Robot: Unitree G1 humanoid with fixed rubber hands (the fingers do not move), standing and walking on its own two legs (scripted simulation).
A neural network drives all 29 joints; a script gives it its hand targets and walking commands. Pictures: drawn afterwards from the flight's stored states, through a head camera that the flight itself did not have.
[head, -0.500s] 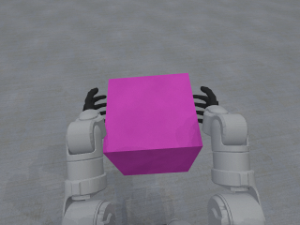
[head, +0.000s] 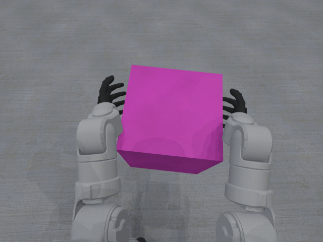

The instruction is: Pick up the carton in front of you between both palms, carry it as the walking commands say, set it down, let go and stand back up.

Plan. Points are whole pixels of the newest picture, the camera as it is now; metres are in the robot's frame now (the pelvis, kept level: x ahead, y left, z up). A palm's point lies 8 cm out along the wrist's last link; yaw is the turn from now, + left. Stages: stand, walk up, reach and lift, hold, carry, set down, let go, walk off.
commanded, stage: carry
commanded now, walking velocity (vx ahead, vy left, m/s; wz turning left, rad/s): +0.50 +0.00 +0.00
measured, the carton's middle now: (169, 127) +0.40 +0.00 +0.03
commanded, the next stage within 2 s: none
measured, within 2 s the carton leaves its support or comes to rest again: neither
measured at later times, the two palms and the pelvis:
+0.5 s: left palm (119, 53) +0.60 +0.16 +0.13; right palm (213, 57) +0.61 -0.13 +0.11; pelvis +0.31 -0.01 +0.03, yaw +3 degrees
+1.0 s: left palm (136, 6) +0.91 +0.14 +0.13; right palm (208, 14) +0.89 -0.14 +0.11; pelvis +0.63 +0.00 +0.01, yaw +1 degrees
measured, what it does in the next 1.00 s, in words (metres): walks ahead: right foot, then left foot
